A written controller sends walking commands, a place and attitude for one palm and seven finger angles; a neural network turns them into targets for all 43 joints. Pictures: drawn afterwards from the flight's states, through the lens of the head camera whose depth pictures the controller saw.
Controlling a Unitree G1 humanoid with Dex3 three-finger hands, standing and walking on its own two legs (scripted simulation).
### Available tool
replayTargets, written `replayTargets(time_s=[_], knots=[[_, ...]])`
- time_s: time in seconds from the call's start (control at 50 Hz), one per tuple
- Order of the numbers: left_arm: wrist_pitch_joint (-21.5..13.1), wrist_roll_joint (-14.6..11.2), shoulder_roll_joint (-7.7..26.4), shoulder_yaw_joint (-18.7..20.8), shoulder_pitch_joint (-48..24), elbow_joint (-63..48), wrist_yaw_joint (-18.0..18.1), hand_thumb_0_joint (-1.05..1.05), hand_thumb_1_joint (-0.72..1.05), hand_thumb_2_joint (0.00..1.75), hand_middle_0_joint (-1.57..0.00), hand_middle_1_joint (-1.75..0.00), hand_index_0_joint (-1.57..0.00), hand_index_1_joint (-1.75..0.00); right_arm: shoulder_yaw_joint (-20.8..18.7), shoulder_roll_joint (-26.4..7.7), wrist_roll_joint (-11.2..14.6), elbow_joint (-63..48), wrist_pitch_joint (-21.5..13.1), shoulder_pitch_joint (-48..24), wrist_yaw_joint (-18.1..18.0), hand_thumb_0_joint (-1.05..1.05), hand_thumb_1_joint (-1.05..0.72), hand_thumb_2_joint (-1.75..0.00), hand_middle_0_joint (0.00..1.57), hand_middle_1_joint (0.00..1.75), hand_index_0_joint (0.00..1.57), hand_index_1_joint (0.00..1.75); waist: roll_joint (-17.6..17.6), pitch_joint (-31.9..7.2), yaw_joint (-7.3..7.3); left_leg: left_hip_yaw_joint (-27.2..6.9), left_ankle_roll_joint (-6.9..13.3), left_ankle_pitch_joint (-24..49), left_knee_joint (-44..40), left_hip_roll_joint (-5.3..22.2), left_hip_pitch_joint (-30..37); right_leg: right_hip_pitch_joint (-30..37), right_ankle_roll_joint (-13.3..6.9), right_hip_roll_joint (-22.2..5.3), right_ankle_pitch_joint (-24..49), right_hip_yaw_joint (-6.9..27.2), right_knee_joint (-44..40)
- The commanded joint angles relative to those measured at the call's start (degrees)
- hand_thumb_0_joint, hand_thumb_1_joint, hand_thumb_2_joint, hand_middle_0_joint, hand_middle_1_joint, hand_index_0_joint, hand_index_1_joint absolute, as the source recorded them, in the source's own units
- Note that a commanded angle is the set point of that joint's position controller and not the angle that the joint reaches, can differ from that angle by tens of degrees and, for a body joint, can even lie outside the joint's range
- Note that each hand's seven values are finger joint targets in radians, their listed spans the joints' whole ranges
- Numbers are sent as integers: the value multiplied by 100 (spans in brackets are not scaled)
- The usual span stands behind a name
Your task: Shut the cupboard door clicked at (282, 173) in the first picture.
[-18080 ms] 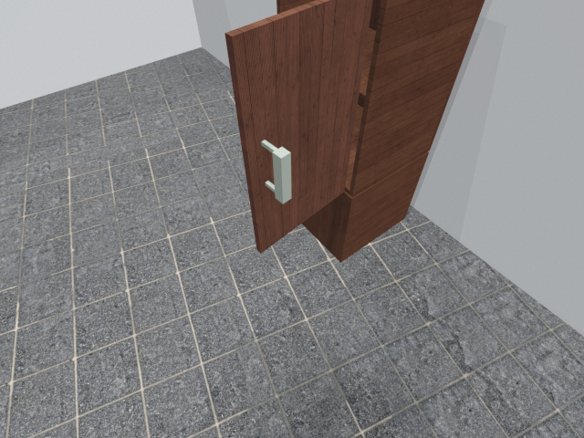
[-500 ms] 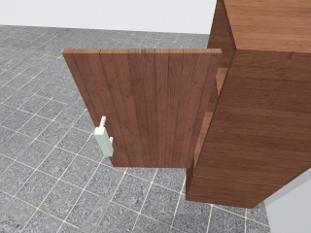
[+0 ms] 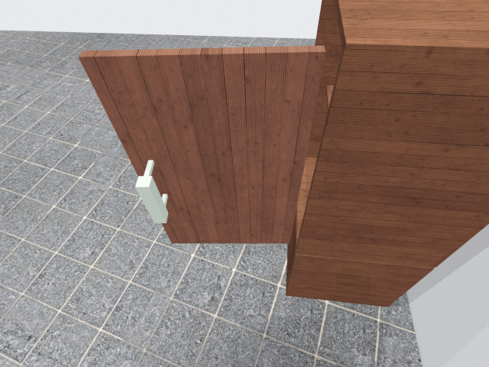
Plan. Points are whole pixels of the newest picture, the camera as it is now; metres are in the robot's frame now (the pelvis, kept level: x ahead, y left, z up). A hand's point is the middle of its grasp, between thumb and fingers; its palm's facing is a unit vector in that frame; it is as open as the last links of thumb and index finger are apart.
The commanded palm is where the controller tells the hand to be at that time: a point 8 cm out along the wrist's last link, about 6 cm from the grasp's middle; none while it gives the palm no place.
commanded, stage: come to a stop and stand still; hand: left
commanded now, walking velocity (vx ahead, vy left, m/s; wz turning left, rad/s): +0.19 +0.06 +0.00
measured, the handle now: (155, 192) +0.45 +0.22 -0.03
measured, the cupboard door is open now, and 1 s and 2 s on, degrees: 96 96 96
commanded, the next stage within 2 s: look again from close up in 0.88 s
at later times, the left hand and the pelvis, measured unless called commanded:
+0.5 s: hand out of the picture +0.03 +0.21 -0.17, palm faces +0.03 -0.98 -0.20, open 7.4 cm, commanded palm none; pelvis +0.04 +0.04 +0.00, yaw +1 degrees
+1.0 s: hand out of the picture +0.06 +0.23 -0.17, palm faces +0.02 -0.98 -0.20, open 7.4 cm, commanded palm none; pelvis +0.06 +0.06 +0.01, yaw +0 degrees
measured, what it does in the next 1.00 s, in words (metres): shifts its weight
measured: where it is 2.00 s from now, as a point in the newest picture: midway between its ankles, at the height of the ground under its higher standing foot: outside the picture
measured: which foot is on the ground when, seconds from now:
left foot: down 0.00-1.00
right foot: down 0.00-1.00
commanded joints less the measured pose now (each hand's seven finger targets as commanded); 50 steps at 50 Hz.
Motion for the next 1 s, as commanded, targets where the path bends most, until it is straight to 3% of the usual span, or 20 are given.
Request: replayTargets(time_s=[0.0,0.08,0.1,0.16,0.22,0.24,0.26,0.28,0.3,0.32,0.34,0.38,0.4,0.42,0.48,0.58,0.7,0.98], knots=[[-124,27,856,161,-19,-316,-18,0,90,90,-20,-30,-20,-30,12,-192,-67,69,-118,837,104,0,-90,-90,20,30,20,30,-686,-96,-148,-190,162,-173,-525,76,840,-1069,-217,-734,-1925,1058,-1993],[-92,44,781,186,268,-228,-51,0,90,90,-20,-30,-20,-30,57,-271,-121,124,-144,970,133,0,-90,-90,20,30,20,30,-135,375,11,-477,262,-1351,-1233,149,-154,-648,-80,-406,-2288,785,-1641],[-101,44,728,184,399,-204,-63,0,90,90,-20,-30,-20,-30,65,-243,-126,133,-155,945,118,0,-90,-90,20,30,20,30,34,445,72,-506,290,-1350,-1349,174,-282,-485,-89,-340,-2087,753,-1573],[-148,11,552,166,596,-94,-80,0,90,90,-20,-30,-20,-30,103,-225,-111,118,-211,1027,77,0,-90,-90,20,30,20,30,112,292,97,-613,318,-1068,-1469,200,-390,-67,-80,-259,-1312,646,-1281],[-213,-14,438,117,726,-33,-74,0,90,90,-20,-30,-20,-30,145,-171,-61,154,-296,1117,42,0,-90,-90,20,30,20,30,-18,96,132,-663,330,-621,-1486,265,-372,323,-93,-309,-703,649,-1304],[-395,2,689,82,1381,359,158,0,90,90,-20,-30,-20,-30,99,-491,1,-142,-326,114,94,0,-90,-90,20,30,20,30,-537,241,513,-247,57,-367,55,230,-649,323,64,-747,899,1042,-1725],[-464,18,1015,93,868,-21,101,0,90,90,-20,-30,-20,-30,131,-61,-9,-342,-258,711,162,0,-90,-90,20,30,20,30,-773,-381,-34,-239,97,-786,661,3,-545,253,-330,-1399,-545,1820,-2163],[-460,1,975,116,566,-162,62,0,90,90,-20,-30,-20,-30,129,-46,-35,-232,-253,883,168,0,-90,-90,20,30,20,30,-263,-304,-108,-275,144,-698,807,36,-273,-201,-561,-1394,-1227,1690,-2261],[-516,7,969,163,333,-189,71,0,90,90,-20,-30,-20,-30,154,27,-53,-146,-284,1175,176,0,-90,-90,20,30,20,30,61,-617,-300,-219,142,-244,326,66,77,-6,-647,-1269,9,1244,-1897],[-547,-21,895,123,299,-143,67,0,90,90,-20,-30,-20,-30,200,124,-39,-22,-332,1382,172,0,-90,-90,20,30,20,30,-48,-667,-341,-228,121,210,-129,25,336,101,-514,-1035,748,923,-1477],[-543,-40,740,84,392,-57,67,0,90,90,-20,-30,-20,-30,221,39,-23,39,-401,1519,157,0,-90,-90,20,30,20,30,-42,-789,-293,-433,165,819,-468,109,410,359,-352,-755,1205,692,-1018],[-478,-68,405,-2,675,122,71,0,90,90,-20,-30,-20,-30,224,-201,-14,98,-473,1497,78,0,-90,-90,20,30,20,30,-48,-692,-98,-694,329,1747,-610,474,189,666,-127,-411,1163,391,-778],[-455,-62,366,-18,697,202,64,0,90,90,-20,-30,-20,-30,241,-157,-13,134,-508,1385,52,0,-90,-90,20,30,20,30,503,-607,-43,-781,366,2277,-768,481,133,765,-86,-373,1202,339,-712],[-437,-64,363,-34,742,264,72,0,90,90,-20,-30,-20,-30,252,-195,-6,152,-501,1331,21,0,-90,-90,20,30,20,30,486,-424,-12,-818,396,2484,-788,493,97,801,-58,-340,1070,299,-696],[-374,-61,310,-50,774,356,74,0,90,90,-20,-30,-20,-30,250,-240,10,184,-471,1275,-17,0,-90,-90,20,30,20,30,-92,-53,-7,-799,400,2015,-925,426,35,685,-22,-359,937,330,-841],[-319,-55,318,-30,738,374,86,0,90,90,-20,-30,-20,-30,242,-297,0,331,-467,1236,-32,0,-90,-90,20,30,20,30,-164,-44,-5,-804,394,2224,-1113,411,307,695,56,-391,957,286,-831],[-291,-58,395,3,712,349,89,0,90,90,-20,-30,-20,-30,217,-346,-5,384,-468,1102,-58,0,-90,-90,20,30,20,30,67,-303,23,-722,394,3015,-1115,391,742,833,86,-424,1316,257,-775],[-266,-33,510,11,661,384,91,0,90,90,-20,-30,-20,-30,182,-407,14,431,-406,837,-58,0,-90,-90,20,30,20,30,-176,-234,12,-598,378,2570,-1153,319,890,910,106,-542,1777,367,-1019]])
